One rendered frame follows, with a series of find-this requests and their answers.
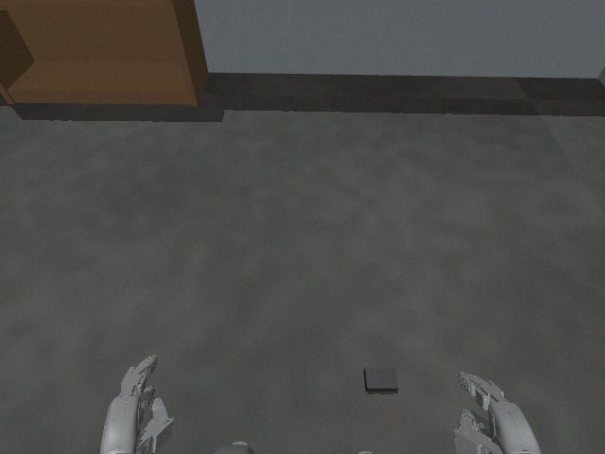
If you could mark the bookshelf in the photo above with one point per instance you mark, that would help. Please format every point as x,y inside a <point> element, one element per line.
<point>101,52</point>

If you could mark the right robot hand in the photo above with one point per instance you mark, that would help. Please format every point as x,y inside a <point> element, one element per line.
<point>506,432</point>

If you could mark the left robot hand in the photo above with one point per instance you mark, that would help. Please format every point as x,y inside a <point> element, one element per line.
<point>125,415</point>

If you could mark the small box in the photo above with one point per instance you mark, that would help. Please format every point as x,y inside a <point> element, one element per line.
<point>380,380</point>

